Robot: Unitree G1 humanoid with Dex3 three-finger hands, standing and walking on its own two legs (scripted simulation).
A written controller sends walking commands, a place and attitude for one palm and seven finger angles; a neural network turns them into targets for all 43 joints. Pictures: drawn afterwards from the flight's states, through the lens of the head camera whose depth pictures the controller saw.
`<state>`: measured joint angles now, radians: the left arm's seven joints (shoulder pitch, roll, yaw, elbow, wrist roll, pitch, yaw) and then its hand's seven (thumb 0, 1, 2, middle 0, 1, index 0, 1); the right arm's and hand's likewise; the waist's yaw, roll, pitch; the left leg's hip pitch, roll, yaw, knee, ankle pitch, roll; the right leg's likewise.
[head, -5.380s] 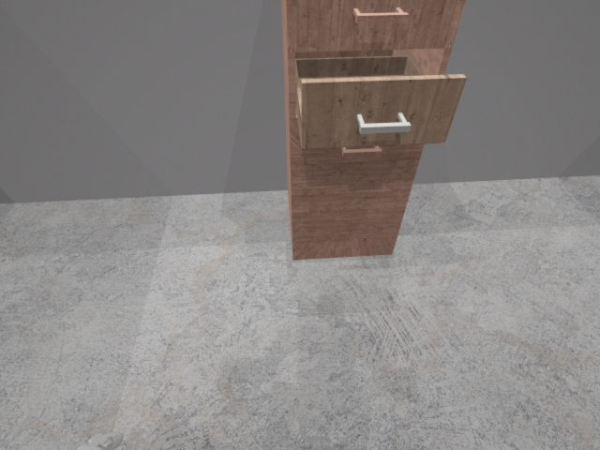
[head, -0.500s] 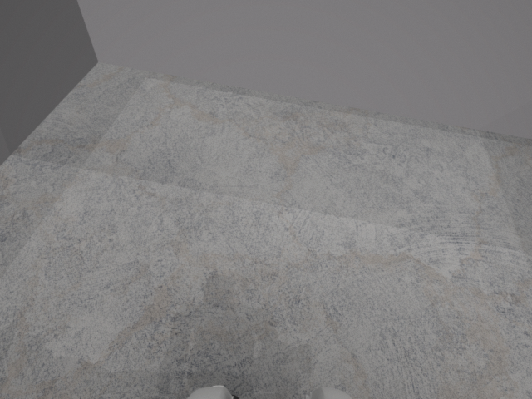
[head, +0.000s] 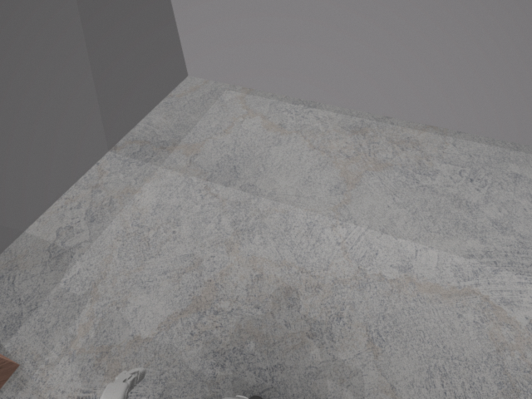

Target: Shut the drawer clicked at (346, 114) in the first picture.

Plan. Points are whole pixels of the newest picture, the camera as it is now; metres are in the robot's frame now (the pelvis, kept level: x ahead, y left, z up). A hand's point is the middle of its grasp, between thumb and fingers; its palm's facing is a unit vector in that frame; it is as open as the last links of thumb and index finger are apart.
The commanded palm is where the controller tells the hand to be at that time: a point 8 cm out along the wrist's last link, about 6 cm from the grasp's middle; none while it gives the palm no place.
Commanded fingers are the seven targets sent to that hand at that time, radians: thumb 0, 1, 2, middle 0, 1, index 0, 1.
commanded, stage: turn to face it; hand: left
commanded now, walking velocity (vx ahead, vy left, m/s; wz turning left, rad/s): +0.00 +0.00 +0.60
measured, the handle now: out of the picture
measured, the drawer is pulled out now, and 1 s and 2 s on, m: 0.17 0.17 0.17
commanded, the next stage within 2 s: take the last steps up to it in 1.88 s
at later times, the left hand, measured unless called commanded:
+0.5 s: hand out of the picture -0.09 +0.23 -0.18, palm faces +0.40 -0.88 -0.25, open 7.4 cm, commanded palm none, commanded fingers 0.00 0.90 0.90 -0.20 -0.30 -0.20 -0.30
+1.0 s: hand out of the picture -0.01 +0.24 -0.13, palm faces +0.58 -0.76 -0.30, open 7.4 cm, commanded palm none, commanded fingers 0.00 0.90 0.90 -0.20 -0.30 -0.20 -0.30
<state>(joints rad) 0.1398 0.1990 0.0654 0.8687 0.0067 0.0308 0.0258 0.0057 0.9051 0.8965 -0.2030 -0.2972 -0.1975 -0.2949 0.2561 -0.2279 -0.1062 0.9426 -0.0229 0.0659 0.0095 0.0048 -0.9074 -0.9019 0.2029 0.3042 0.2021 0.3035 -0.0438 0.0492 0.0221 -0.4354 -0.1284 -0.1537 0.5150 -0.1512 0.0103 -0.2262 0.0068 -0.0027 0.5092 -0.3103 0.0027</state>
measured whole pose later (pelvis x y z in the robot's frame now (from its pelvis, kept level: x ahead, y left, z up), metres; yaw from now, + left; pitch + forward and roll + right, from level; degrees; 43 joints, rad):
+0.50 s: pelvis -0.01 +0.03 -0.01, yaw +21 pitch +1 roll +1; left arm 0.31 0.25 0.06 0.94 0.01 0.05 0.02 0.01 0.90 0.90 -0.21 -0.30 -0.20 -0.30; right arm 0.08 -0.25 -0.07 0.88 -0.01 0.03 0.03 0.01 -0.91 -0.90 0.20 0.30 0.20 0.30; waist 0.04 -0.06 0.11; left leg -0.32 0.00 0.09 0.64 -0.34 0.02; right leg -0.31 -0.20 -0.19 0.89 -0.54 0.07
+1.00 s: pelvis +0.00 +0.00 +0.00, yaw +38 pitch +0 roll +1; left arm 0.15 0.19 0.03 0.82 0.01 0.01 0.02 0.01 0.90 0.90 -0.20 -0.30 -0.20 -0.30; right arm 0.23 -0.25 -0.10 0.92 -0.02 0.07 0.02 0.01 -0.91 -0.90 0.20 0.30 0.20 0.30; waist -0.04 0.07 0.07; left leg -0.46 -0.08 -0.09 0.98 -0.47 -0.04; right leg -0.26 -0.05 -0.09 0.58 -0.32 -0.01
